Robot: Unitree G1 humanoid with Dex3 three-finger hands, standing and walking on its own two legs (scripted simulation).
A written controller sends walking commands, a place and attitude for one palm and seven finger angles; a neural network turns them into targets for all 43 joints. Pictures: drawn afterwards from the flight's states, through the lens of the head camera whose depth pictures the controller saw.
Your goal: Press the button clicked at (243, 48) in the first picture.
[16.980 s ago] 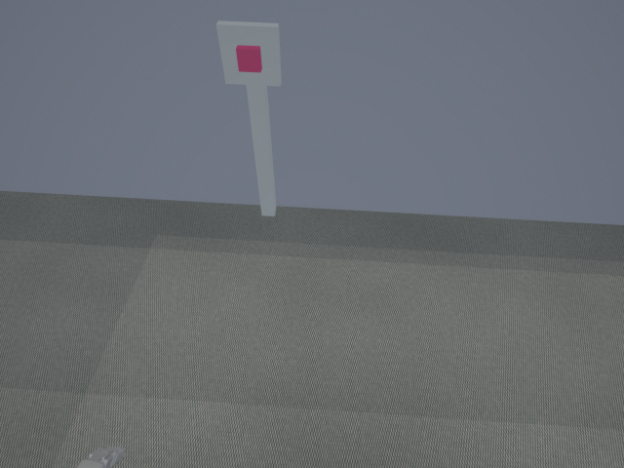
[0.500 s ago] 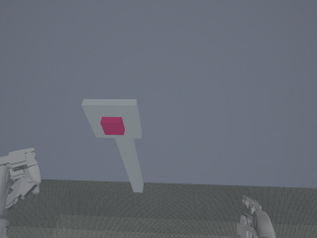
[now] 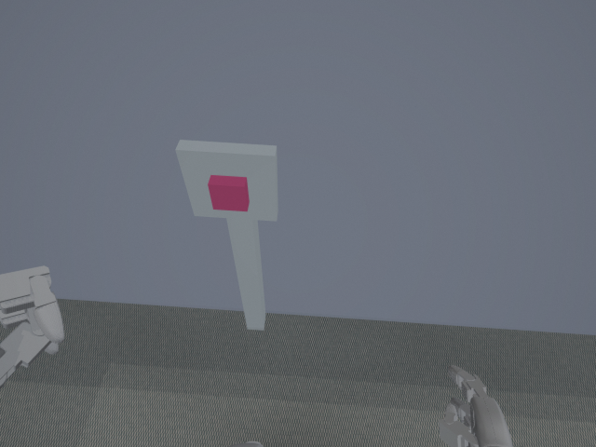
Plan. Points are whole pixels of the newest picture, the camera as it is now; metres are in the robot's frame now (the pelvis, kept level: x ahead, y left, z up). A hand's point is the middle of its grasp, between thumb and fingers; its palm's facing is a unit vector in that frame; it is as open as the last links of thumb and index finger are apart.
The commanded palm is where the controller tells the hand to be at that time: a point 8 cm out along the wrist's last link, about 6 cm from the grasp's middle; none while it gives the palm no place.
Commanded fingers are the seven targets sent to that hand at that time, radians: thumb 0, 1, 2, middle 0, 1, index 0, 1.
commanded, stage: step back with the hand held close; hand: left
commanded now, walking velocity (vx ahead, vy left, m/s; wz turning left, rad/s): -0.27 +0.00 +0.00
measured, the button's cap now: (229, 192) +0.56 +0.17 -0.03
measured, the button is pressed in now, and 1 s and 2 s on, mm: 0 0 0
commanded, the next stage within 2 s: stop stepping back and stand still in 0.52 s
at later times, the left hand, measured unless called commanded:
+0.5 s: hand out of the picture +0.12 +0.25 +0.18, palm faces +0.35 -0.84 -0.41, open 3.1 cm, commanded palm +0.06 +0.29 +0.19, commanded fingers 0.00 0.90 0.90 -1.30 -1.50 -1.30 -1.50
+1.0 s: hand out of the picture +0.06 +0.22 +0.17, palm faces +0.32 -0.86 -0.41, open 3.1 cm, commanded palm -0.01 +0.27 +0.19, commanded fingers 0.00 0.90 0.90 -1.30 -1.50 -1.30 -1.50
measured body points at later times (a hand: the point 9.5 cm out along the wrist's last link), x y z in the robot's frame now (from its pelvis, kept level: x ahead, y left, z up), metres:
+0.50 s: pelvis -0.08 +0.01 +0.01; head -0.06 +0.05 +0.46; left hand +0.10 +0.30 +0.20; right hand +0.09 -0.21 -0.06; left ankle +0.04 +0.09 -0.73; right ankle -0.17 -0.12 -0.67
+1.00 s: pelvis -0.15 -0.01 +0.00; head -0.17 +0.00 +0.45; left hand +0.04 +0.27 +0.19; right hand -0.05 -0.27 -0.08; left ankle -0.03 +0.09 -0.73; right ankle -0.24 -0.11 -0.73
